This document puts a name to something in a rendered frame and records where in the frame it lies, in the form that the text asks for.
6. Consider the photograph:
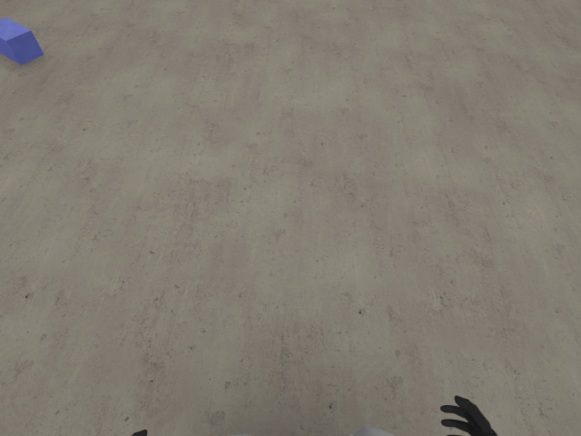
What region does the carton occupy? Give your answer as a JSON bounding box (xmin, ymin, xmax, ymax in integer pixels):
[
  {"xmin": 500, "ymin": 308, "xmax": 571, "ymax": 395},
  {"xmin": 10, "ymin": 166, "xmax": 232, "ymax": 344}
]
[{"xmin": 0, "ymin": 17, "xmax": 44, "ymax": 65}]

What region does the right robot hand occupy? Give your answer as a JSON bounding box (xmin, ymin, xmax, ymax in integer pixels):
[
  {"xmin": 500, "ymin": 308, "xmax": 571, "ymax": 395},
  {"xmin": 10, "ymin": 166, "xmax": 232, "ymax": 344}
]
[{"xmin": 440, "ymin": 395, "xmax": 497, "ymax": 436}]

